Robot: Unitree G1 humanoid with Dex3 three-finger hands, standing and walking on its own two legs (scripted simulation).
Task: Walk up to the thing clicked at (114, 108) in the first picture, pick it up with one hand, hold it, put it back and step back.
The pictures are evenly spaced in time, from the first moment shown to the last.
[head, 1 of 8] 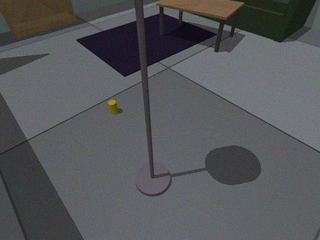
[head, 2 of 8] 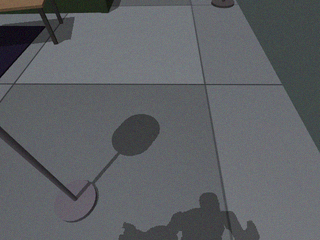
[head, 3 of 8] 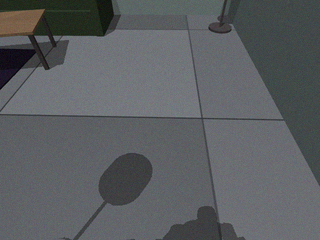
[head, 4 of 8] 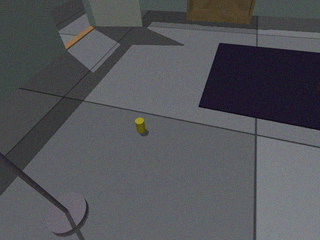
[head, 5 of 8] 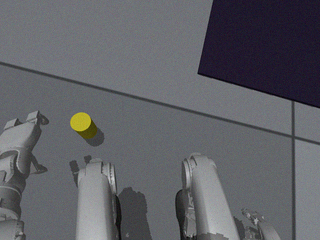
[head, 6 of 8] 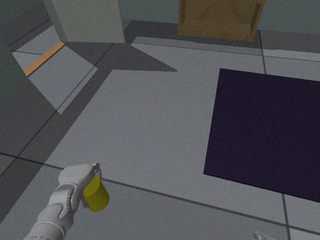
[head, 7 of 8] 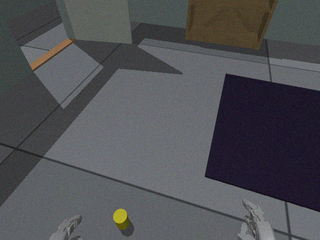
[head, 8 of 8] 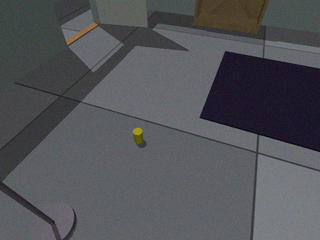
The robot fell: no
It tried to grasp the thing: yes
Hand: left
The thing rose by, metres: 0.63
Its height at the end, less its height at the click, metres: +0.00
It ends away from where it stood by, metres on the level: 0.02
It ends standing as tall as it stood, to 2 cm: yes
